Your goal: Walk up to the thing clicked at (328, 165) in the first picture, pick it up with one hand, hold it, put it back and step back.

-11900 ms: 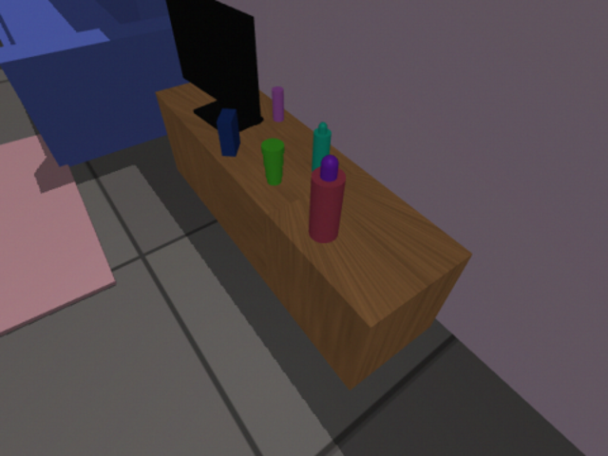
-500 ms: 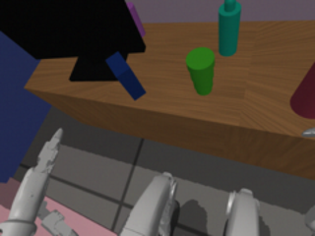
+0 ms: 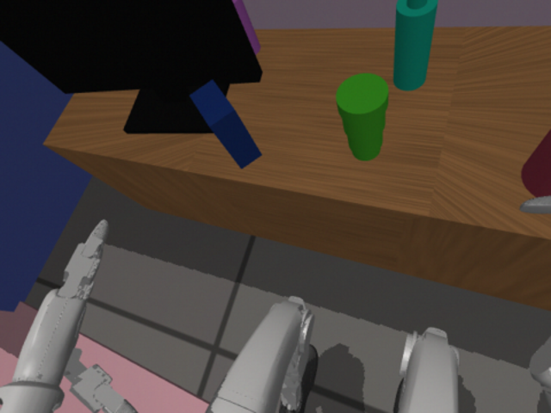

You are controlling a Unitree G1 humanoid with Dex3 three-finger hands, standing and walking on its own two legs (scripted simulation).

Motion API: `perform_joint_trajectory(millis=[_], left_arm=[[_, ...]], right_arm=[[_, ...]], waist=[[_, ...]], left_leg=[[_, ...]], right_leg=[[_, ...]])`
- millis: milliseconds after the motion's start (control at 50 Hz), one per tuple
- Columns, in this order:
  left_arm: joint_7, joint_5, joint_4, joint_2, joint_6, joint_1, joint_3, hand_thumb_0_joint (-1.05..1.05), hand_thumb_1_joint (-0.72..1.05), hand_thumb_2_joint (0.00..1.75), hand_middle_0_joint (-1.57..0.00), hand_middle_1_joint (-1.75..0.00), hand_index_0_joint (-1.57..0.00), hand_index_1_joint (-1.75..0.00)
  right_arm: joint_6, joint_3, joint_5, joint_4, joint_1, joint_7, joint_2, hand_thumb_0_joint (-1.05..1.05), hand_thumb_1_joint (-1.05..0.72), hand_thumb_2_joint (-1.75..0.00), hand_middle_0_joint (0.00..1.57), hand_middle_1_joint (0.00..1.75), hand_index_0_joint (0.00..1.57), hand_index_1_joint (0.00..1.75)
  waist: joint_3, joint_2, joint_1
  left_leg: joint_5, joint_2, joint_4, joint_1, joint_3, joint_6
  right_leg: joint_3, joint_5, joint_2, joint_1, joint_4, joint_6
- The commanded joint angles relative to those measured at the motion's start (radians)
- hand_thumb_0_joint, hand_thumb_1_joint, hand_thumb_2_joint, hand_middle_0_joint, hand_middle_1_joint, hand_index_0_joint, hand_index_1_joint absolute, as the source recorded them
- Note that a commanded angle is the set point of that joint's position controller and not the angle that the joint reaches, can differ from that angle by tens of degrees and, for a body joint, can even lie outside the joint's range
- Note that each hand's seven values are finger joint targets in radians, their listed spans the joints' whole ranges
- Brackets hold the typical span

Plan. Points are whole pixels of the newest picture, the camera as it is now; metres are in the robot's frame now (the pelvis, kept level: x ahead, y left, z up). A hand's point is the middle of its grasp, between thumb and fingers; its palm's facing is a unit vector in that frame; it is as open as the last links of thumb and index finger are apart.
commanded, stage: close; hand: right
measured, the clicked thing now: out of the picture +0.53 -0.28 +0.02
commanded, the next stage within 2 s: settle in 0.50 s
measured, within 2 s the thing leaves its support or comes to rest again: leaves its support in 1.08 s
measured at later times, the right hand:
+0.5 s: hand out of the picture +0.51 -0.28 -0.03, palm faces +0.31 +0.95 +0.00, open 11.7 cm
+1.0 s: hand out of the picture +0.49 -0.27 -0.02, palm faces +0.30 +0.95 +0.00, open 11.9 cm
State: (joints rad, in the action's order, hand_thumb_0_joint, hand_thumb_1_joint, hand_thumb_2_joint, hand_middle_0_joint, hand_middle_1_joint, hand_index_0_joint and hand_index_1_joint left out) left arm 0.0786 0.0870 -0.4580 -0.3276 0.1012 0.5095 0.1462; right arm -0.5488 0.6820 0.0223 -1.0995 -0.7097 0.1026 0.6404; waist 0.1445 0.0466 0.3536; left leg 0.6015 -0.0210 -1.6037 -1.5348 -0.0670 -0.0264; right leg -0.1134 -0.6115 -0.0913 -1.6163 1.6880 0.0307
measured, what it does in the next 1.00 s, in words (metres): stands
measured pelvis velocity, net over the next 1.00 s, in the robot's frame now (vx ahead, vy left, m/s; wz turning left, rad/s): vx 0.01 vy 0.00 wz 0.00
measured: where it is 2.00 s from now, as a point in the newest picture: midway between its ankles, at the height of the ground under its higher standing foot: outside the picture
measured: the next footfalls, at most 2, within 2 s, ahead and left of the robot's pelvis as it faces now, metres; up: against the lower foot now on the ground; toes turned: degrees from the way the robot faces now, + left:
none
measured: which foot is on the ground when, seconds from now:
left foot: down 0.00-1.00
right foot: down 0.00-1.00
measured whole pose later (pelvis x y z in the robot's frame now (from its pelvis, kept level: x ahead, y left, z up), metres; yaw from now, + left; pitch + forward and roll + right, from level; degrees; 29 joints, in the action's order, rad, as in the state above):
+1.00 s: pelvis +0.01 +0.00 +0.02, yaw +0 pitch +29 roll +7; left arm 0.07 0.08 -0.35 -0.30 0.06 0.49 0.12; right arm -0.48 0.65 0.03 -1.02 -0.63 0.08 0.56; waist 0.16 0.05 0.33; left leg 0.59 -0.02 -1.51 -1.44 -0.06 -0.03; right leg -0.10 -0.60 -0.10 -1.52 1.60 0.03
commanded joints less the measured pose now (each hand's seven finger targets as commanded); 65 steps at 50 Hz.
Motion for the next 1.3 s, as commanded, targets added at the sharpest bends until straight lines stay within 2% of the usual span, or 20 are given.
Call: perform_joint_trajectory(millis=[0,80,140,180,240,280,380,500,600,640,720,760,920,980,1040,1080,1140,1200,1240,1280], left_arm=[[-0.034,-0.016,-0.121,-0.169,0.036,0.078,0.155,0.0,-0.56,0.06,-0.04,-0.05,-0.04,-0.05],[-0.037,-0.016,-0.131,-0.184,0.031,0.046,0.158,0.0,-0.57,0.07,-0.04,-0.05,-0.04,-0.05],[-0.037,-0.02,-0.138,-0.185,0.026,0.057,0.158,0.0,-0.57,0.07,-0.04,-0.05,-0.04,-0.05],[-0.039,-0.022,-0.161,-0.212,0.025,0.064,0.191,0.0,-0.56,0.07,-0.04,-0.05,-0.04,-0.05],[-0.032,-0.021,-0.095,-0.163,0.02,0.077,0.147,0.0,-0.57,0.07,-0.04,-0.04,-0.03,-0.05],[-0.035,-0.024,-0.102,-0.162,0.021,0.055,0.143,0.0,-0.57,0.07,-0.04,-0.05,-0.04,-0.05],[-0.041,-0.023,-0.122,-0.202,0.014,0.05,0.179,0.0,-0.56,0.06,-0.04,-0.04,-0.03,-0.05],[-0.025,-0.027,-0.109,-0.151,0.014,0.088,0.132,0.0,-0.55,0.05,-0.04,-0.04,-0.04,-0.04],[-0.027,-0.03,-0.142,-0.192,0.025,0.052,0.181,0.0,-0.57,0.07,-0.06,-0.05,-0.05,-0.06],[-0.022,-0.03,-0.14,-0.169,0.022,0.07,0.147,0.0,-0.57,0.07,-0.06,-0.05,-0.05,-0.06],[-0.03,-0.03,-0.145,-0.197,0.016,0.07,0.194,0.0,-0.56,0.06,-0.05,-0.05,-0.05,-0.06],[-0.025,-0.028,-0.115,-0.156,0.017,0.083,0.149,0.0,-0.56,0.06,-0.05,-0.05,-0.05,-0.06],[-0.044,-0.019,-0.049,-0.166,0.0,0.038,0.147,0.0,-0.55,0.06,-0.05,-0.05,-0.04,-0.05],[-0.046,-0.013,0.0,-0.136,-0.009,0.023,0.099,0.0,-0.56,0.07,-0.05,-0.05,-0.04,-0.05],[-0.058,-0.008,-0.02,-0.17,-0.011,-0.021,0.115,0.0,-0.55,0.07,-0.05,-0.05,-0.04,-0.05],[-0.056,-0.004,0.044,-0.139,-0.018,-0.005,0.082,0.0,-0.55,0.06,-0.05,-0.05,-0.04,-0.05],[-0.066,-0.007,0.014,-0.162,-0.013,-0.034,0.085,0.0,-0.56,0.06,-0.05,-0.04,-0.04,-0.05],[-0.062,-0.002,0.112,-0.128,-0.019,0.002,0.064,0.0,-0.55,0.06,-0.05,-0.05,-0.04,-0.05],[-0.067,0.001,0.054,-0.158,-0.01,-0.044,0.081,0.0,-0.56,0.06,-0.05,-0.05,-0.04,-0.05],[-0.064,0.007,0.069,-0.148,-0.018,-0.033,0.067,0.0,-0.56,0.07,-0.05,-0.05,-0.04,-0.05]], right_arm=[[-0.058,-0.046,0.0,0.193,-0.386,0.01,0.226,0.0,0.48,-0.12,0.61,0.35,0.6,0.35],[-0.044,-0.046,0.012,0.157,-0.398,-0.001,0.239,0.0,0.42,-0.19,0.71,0.44,0.71,0.44],[-0.04,-0.052,0.011,0.16,-0.354,0.006,0.216,0.0,0.33,-0.31,0.86,0.58,0.87,0.58],[-0.037,-0.035,0.011,0.22,-0.342,0.009,0.25,0.0,0.27,-0.38,0.92,0.65,0.93,0.65],[-0.023,-0.072,-0.01,0.215,-0.353,0.017,0.178,0.0,0.18,-0.48,1.0,0.75,1.01,0.75],[-0.019,-0.066,-0.01,0.193,-0.35,0.011,0.179,0.0,0.11,-0.53,1.07,0.8,1.07,0.8],[-0.031,-0.047,-0.001,0.184,-0.356,-0.01,0.214,0.0,-0.01,-0.84,1.15,1.05,1.17,1.05],[-0.029,-0.024,-0.015,0.166,-0.269,0.004,0.219,0.0,-0.11,-1.03,1.23,1.21,1.25,1.22],[-0.039,-0.014,-0.034,0.171,-0.236,0.01,0.188,0.0,-0.07,-1.14,1.21,1.31,1.26,1.31],[-0.044,-0.018,-0.031,0.202,-0.254,0.015,0.18,0.0,-0.08,-1.24,1.23,1.37,1.29,1.37],[-0.039,-0.011,-0.022,0.254,-0.29,0.003,0.216,0.0,-0.07,-1.29,1.24,1.42,1.3,1.42],[-0.038,-0.025,-0.027,0.281,-0.288,0.007,0.19,0.0,-0.04,-1.3,1.24,1.42,1.3,1.43],[-0.047,-0.01,-0.029,0.417,-0.359,-0.028,0.247,0.0,-0.02,-1.31,1.26,1.45,1.32,1.45],[-0.061,-0.058,-0.033,0.391,-0.375,-0.043,0.193,0.0,0.02,-1.31,1.25,1.45,1.31,1.45],[-0.088,-0.032,-0.02,0.423,-0.407,-0.064,0.279,0.0,0.02,-1.34,1.25,1.47,1.32,1.47],[-0.091,-0.089,-0.031,0.344,-0.374,-0.058,0.188,0.0,0.02,-1.38,1.23,1.49,1.3,1.49],[-0.107,-0.062,-0.042,0.359,-0.385,-0.063,0.236,0.0,0.03,-1.38,1.22,1.49,1.3,1.49],[-0.117,-0.09,-0.055,0.287,-0.385,-0.054,0.179,0.0,0.01,-1.39,1.24,1.5,1.31,1.5],[-0.131,-0.057,-0.052,0.33,-0.419,-0.058,0.246,0.0,0.03,-1.37,1.22,1.48,1.3,1.48],[-0.129,-0.076,-0.045,0.256,-0.388,-0.056,0.212,0.0,0.03,-1.37,1.22,1.48,1.29,1.48]], waist=[[0.528,-0.402,0.001],[0.496,-0.383,0.01],[0.529,-0.42,-0.005],[0.586,-0.453,-0.012],[0.548,-0.455,-0.02],[0.516,-0.397,-0.003],[0.528,-0.4,0.008],[0.526,-0.391,-0.037],[0.538,-0.358,-0.024],[0.548,-0.378,-0.034],[0.58,-0.405,-0.033],[0.577,-0.412,-0.046],[0.637,-0.453,-0.073],[0.588,-0.457,-0.073],[0.637,-0.449,-0.082],[0.547,-0.434,-0.068],[0.583,-0.408,-0.065],[0.518,-0.419,-0.064],[0.583,-0.419,-0.068],[0.555,-0.403,-0.065]], left_leg=[[-0.24,-0.033,0.194,0.219,0.007,0.05],[-0.188,-0.035,0.195,0.2,-0.009,0.053],[-0.201,-0.034,0.177,0.181,-0.026,0.059],[-0.236,-0.033,0.179,0.201,-0.03,0.06],[-0.267,-0.034,0.183,0.206,-0.026,0.059],[-0.263,-0.036,0.185,0.202,-0.029,0.055],[-0.255,-0.032,0.194,0.219,-0.026,0.056],[-0.296,-0.037,0.201,0.254,-0.018,0.054],[-0.299,-0.037,0.184,0.254,-0.021,0.053],[-0.293,-0.035,0.18,0.254,-0.022,0.058],[-0.281,-0.036,0.207,0.27,-0.018,0.054],[-0.298,-0.035,0.206,0.275,-0.017,0.054],[-0.31,-0.036,0.255,0.325,-0.009,0.053],[-0.276,-0.039,0.277,0.319,-0.008,0.059],[-0.276,-0.039,0.303,0.361,-0.002,0.057],[-0.25,-0.04,0.329,0.36,0.001,0.058],[-0.266,-0.037,0.348,0.403,0.007,0.055],[-0.271,-0.04,0.348,0.369,0.001,0.056],[-0.296,-0.037,0.352,0.4,0.002,0.054],[-0.303,-0.039,0.361,0.422,0.005,0.054]], right_leg=[[0.027,0.22,0.028,0.496,-0.214,-0.036],[0.021,0.156,0.029,0.481,-0.236,-0.033],[0.012,0.212,0.027,0.558,-0.258,-0.02],[0.008,0.283,0.025,0.626,-0.259,-0.016],[0.015,0.318,0.026,0.597,-0.249,-0.021],[0.012,0.292,0.025,0.556,-0.241,-0.027],[0.013,0.272,0.027,0.568,-0.255,-0.027],[0.026,0.326,0.03,0.556,-0.242,-0.033],[0.019,0.327,0.026,0.543,-0.228,-0.035],[0.02,0.328,0.031,0.551,-0.245,-0.028],[0.022,0.304,0.03,0.592,-0.263,-0.031],[0.025,0.331,0.029,0.597,-0.26,-0.03],[0.029,0.362,0.027,0.704,-0.3,-0.023],[0.028,0.335,0.027,0.71,-0.335,-0.02],[0.027,0.319,0.029,0.755,-0.35,-0.023],[0.032,0.267,0.033,0.71,-0.372,-0.025],[0.031,0.277,0.033,0.743,-0.384,-0.024],[0.029,0.301,0.035,0.734,-0.395,-0.023],[0.024,0.333,0.033,0.778,-0.392,-0.024],[0.029,0.326,0.038,0.747,-0.4,-0.028]])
